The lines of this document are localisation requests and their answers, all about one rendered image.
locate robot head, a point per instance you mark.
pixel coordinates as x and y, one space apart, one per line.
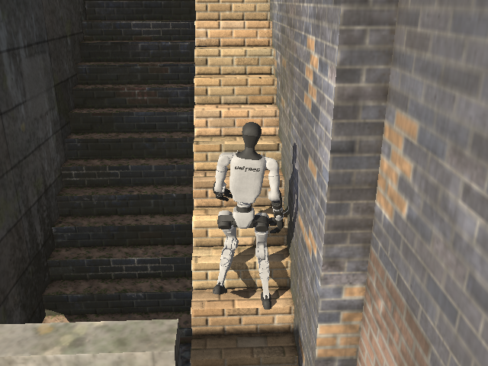
251 133

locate robot left upper arm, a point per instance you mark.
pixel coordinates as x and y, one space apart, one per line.
223 161

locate robot right upper arm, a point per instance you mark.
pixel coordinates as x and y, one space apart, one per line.
273 177

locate robot left hand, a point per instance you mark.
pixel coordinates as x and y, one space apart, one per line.
227 194

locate left robot shin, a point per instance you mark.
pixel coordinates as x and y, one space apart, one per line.
225 263

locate robot right hand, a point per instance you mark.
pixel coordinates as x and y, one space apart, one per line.
274 222

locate robot left forearm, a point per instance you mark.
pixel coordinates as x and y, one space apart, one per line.
217 193

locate robot right forearm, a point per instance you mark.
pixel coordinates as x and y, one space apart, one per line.
277 208

